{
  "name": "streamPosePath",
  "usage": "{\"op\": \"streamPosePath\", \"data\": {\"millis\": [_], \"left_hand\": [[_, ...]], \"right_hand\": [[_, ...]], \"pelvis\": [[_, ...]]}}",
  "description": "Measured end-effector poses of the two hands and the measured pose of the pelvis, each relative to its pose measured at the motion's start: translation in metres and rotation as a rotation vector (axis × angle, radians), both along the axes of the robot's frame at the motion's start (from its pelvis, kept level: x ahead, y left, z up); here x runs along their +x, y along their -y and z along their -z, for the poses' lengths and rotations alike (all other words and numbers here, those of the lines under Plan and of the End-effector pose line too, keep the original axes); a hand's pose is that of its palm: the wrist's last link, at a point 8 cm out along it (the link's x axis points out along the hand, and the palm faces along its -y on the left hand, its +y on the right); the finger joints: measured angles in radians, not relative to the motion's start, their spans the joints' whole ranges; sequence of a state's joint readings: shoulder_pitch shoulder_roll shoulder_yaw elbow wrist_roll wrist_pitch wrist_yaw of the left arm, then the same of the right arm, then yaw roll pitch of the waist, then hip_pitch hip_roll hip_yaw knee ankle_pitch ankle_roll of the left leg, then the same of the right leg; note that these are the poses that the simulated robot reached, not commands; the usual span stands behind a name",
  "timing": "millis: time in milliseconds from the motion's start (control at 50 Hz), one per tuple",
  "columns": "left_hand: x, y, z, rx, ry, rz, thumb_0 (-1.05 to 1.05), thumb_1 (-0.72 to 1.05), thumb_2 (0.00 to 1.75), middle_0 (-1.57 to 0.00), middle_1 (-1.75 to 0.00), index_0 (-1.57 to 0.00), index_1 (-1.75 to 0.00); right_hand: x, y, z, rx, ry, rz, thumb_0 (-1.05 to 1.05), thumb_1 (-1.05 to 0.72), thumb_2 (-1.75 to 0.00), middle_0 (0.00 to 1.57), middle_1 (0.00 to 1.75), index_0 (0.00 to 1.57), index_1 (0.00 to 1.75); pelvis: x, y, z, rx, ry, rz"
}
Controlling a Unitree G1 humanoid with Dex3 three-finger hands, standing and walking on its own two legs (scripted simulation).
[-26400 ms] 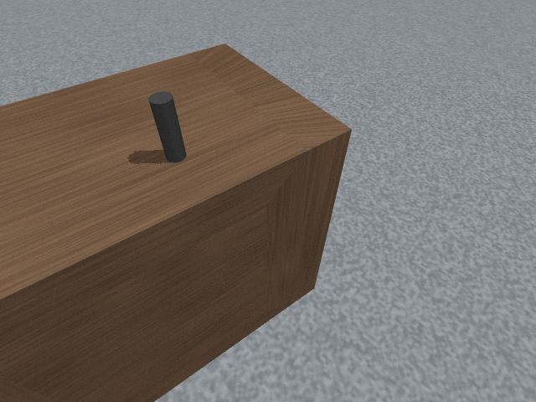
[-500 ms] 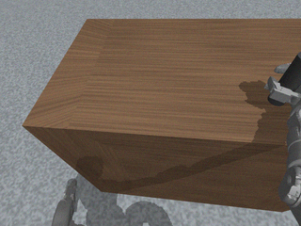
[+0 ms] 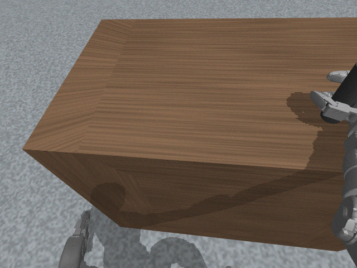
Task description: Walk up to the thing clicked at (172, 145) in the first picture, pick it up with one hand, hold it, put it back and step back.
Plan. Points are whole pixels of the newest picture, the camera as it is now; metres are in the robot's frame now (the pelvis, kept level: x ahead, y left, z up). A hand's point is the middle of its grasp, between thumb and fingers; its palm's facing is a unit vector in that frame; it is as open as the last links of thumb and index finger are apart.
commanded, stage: open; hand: right
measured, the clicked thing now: (347, 94) +0.46 -0.30 +0.13
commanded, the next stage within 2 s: withdraw in 0.16 s
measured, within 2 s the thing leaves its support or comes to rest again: neither
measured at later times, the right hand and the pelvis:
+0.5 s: hand (349, 90) +0.46 -0.30 +0.14, palm faces +0.36 +0.93 +0.03, open 15.1 cm; pelvis +0.00 +0.00 +0.00, yaw +0 degrees
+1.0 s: hand out of the picture +0.43 -0.40 +0.25, palm faces +0.56 +0.80 -0.24, open 17.3 cm; pelvis +0.01 +0.00 +0.02, yaw +0 degrees
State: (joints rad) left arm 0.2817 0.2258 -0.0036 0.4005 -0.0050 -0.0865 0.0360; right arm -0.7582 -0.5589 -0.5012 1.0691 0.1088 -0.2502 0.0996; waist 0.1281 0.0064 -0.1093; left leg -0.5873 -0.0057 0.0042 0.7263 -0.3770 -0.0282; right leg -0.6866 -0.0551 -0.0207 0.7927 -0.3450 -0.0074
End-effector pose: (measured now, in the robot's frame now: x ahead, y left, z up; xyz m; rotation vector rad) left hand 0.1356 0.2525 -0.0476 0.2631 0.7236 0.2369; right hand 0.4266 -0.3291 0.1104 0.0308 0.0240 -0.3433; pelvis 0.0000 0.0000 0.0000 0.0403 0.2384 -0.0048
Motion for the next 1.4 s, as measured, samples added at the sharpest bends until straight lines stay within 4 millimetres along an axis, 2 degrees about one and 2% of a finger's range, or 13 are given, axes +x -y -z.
{"op": "streamPosePath", "data": {"millis": [180,400,520,680,800,900,980,1060,1120,1200,1280,1340,1400], "left_hand": [[-0.002,0.0,0.0,-0.001,-0.002,-0.003,-0.01,-0.53,0.07,-0.06,-0.05,-0.06,-0.06],[-0.004,-0.001,-0.004,0.001,0.007,0.003,-0.01,-0.52,0.05,-0.06,-0.05,-0.06,-0.05],[-0.001,-0.008,-0.014,0.016,0.043,-0.014,-0.01,-0.51,0.05,-0.06,-0.05,-0.07,-0.05],[0.002,0.007,0.003,-0.05,-0.006,-0.005,-0.01,-0.51,0.04,-0.06,-0.05,-0.06,-0.05],[0.011,0.01,0.0,-0.061,0.024,0.017,-0.01,-0.52,0.04,-0.06,-0.05,-0.06,-0.05],[0.013,-0.004,-0.007,-0.051,0.039,0.004,-0.01,-0.52,0.04,-0.06,-0.04,-0.06,-0.04],[0.004,-0.011,0.0,-0.054,-0.035,0.005,-0.01,-0.52,0.05,-0.06,-0.04,-0.06,-0.04],[-0.001,-0.005,0.012,-0.087,-0.122,0.019,-0.01,-0.52,0.05,-0.06,-0.04,-0.06,-0.04],[0.006,0.001,0.014,-0.104,-0.12,0.031,-0.01,-0.52,0.06,-0.06,-0.04,-0.06,-0.04],[0.028,0.006,0.0,-0.111,-0.019,0.05,-0.01,-0.52,0.06,-0.06,-0.05,-0.06,-0.04],[0.044,0.007,-0.018,-0.117,0.097,0.064,-0.01,-0.51,0.06,-0.06,-0.05,-0.07,-0.05],[0.043,0.004,-0.021,-0.127,0.111,0.056,-0.01,-0.51,0.06,-0.06,-0.05,-0.07,-0.05],[0.034,-0.003,-0.013,-0.132,0.06,0.029,-0.01,-0.51,0.06,-0.06,-0.05,-0.07,-0.05]], "right_hand": [[0.001,0.0,-0.001,-0.001,0.004,0.002,0.0,0.11,-0.32,0.78,0.52,0.77,0.52],[-0.002,0.0,-0.005,-0.01,0.008,0.0,-0.01,0.21,-0.23,0.42,0.31,0.41,0.31],[-0.007,0.012,-0.036,-0.013,0.059,0.034,-0.01,0.29,-0.14,0.25,0.18,0.25,0.18],[-0.015,0.044,-0.108,-0.053,0.102,0.06,-0.01,0.42,-0.06,0.12,0.08,0.11,0.08],[-0.022,0.059,-0.143,-0.084,0.042,0.036,-0.01,0.46,-0.05,0.08,0.06,0.08,0.06],[-0.031,0.077,-0.154,-0.226,-0.026,0.131,-0.01,0.48,-0.05,0.07,0.06,0.07,0.05],[-0.042,0.095,-0.153,-0.277,-0.033,0.228,-0.01,0.5,-0.05,0.07,0.06,0.07,0.05],[-0.059,0.111,-0.154,-0.314,-0.017,0.316,-0.01,0.51,-0.05,0.07,0.05,0.07,0.05],[-0.074,0.115,-0.159,-0.351,0.01,0.357,-0.01,0.5,-0.06,0.07,0.05,0.06,0.05],[-0.096,0.109,-0.162,-0.418,0.048,0.362,-0.02,0.48,-0.06,0.07,0.05,0.06,0.05],[-0.123,0.085,-0.153,-0.491,0.079,0.292,-0.01,0.46,-0.06,0.07,0.05,0.06,0.05],[-0.147,0.058,-0.139,-0.514,0.095,0.219,-0.01,0.45,-0.07,0.07,0.05,0.06,0.05],[-0.174,0.032,-0.127,-0.527,0.111,0.16,-0.01,0.46,-0.07,0.07,0.05,0.06,0.05]], "pelvis": [[-0.001,0.001,0.001,0.0,0.0,-0.001],[-0.002,0.0,0.001,-0.002,0.005,-0.003],[0.001,-0.001,-0.004,-0.004,0.035,-0.001],[0.005,-0.001,-0.01,-0.005,0.064,0.008],[0.007,0.0,-0.015,-0.014,0.077,0.014],[0.007,0.0,-0.018,-0.021,0.08,0.007],[0.009,0.0,-0.02,-0.019,0.076,0.001],[0.01,-0.001,-0.022,-0.015,0.075,0.003],[0.012,0.0,-0.023,-0.013,0.084,0.006],[0.015,0.002,-0.025,-0.016,0.109,0.009],[0.018,0.002,-0.027,-0.023,0.141,0.009],[0.019,0.002,-0.028,-0.027,0.167,0.012],[0.017,0.0,-0.029,-0.03,0.189,0.016]]}}
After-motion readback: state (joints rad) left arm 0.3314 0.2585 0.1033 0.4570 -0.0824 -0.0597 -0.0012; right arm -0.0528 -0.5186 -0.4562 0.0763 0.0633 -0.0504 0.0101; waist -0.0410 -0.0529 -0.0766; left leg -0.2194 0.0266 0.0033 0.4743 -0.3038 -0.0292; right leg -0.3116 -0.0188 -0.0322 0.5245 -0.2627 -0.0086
